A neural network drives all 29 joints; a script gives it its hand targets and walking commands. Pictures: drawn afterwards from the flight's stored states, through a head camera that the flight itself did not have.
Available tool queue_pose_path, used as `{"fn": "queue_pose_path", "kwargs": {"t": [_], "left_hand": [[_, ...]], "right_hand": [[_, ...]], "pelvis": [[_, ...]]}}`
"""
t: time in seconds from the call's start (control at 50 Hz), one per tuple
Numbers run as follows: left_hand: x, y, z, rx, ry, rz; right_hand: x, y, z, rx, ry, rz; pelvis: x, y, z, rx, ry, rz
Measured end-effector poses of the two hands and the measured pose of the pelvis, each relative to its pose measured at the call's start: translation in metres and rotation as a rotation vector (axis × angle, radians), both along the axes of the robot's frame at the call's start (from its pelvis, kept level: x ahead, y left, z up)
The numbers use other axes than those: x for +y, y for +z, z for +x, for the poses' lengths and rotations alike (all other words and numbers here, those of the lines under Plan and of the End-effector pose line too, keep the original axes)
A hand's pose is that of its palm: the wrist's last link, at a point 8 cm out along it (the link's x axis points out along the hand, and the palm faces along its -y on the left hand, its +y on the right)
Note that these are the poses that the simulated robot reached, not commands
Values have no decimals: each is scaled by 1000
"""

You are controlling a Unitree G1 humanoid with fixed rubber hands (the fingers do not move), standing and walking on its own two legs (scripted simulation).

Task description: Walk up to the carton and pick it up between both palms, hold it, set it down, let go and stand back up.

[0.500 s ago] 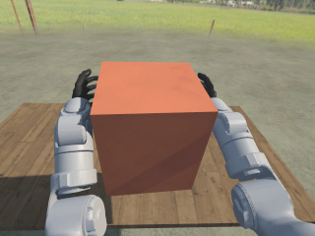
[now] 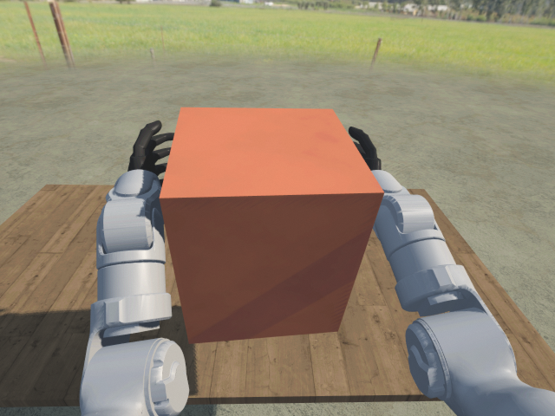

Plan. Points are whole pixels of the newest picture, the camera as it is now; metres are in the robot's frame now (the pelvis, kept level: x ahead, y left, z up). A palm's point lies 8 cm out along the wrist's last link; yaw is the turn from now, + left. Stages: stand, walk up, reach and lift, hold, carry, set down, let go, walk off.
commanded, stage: hold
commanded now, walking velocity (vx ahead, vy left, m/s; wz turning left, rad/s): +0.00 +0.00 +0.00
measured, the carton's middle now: (262, 223) +0.33 +0.00 +0.20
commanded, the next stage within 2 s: none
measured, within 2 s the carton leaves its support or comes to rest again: neither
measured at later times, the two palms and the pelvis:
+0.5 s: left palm (145, 179) +0.36 +0.15 +0.26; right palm (366, 182) +0.36 -0.15 +0.25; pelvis +0.00 +0.00 +0.00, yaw +0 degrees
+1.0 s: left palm (145, 180) +0.36 +0.15 +0.26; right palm (365, 178) +0.36 -0.15 +0.25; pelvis +0.00 +0.00 +0.00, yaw +1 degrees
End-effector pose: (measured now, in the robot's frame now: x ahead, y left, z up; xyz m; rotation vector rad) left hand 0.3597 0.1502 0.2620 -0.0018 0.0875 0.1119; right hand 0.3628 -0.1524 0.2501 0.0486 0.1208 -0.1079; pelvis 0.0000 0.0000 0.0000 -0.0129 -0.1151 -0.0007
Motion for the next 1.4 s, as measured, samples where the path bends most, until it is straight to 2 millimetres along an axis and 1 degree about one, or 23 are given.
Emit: {"fn": "queue_pose_path", "kwargs": {"t": [0.16,0.26,0.36,0.54,0.66,0.74,0.8,0.98,1.18,1.3,1.4], "left_hand": [[4,-2,2,-1,4,-2],[4,-2,0,-18,-3,-6],[2,-5,-3,-7,-6,-3],[0,0,-2,9,0,6],[2,4,-2,-15,2,2],[4,-1,1,8,2,-4],[5,-1,1,-1,2,-2],[3,-5,2,-3,-10,-2],[1,1,-6,-22,1,0],[1,4,-4,-2,4,3],[3,4,-2,-4,6,-1]], "right_hand": [[4,2,4,0,6,-15],[4,4,0,-16,4,-17],[1,1,-3,-5,-2,-2],[0,-4,-2,10,0,0],[2,1,-2,-14,3,-8],[4,1,2,10,7,-13],[5,3,2,1,8,-18],[2,1,0,-1,-5,-16],[0,1,-6,-18,1,0],[1,-3,-4,2,2,8],[3,1,-1,-1,6,-10]], "pelvis": [[-1,0,1,7,5,-2],[-1,0,3,4,10,-5],[0,0,3,-6,7,-4],[1,0,-1,-5,-3,0],[0,0,-2,2,1,-1],[0,0,-1,3,1,0],[0,0,-1,7,4,-2],[0,0,3,6,10,-4],[2,0,2,-14,0,-3],[1,0,-2,-12,0,0],[0,0,-3,-4,2,0]]}}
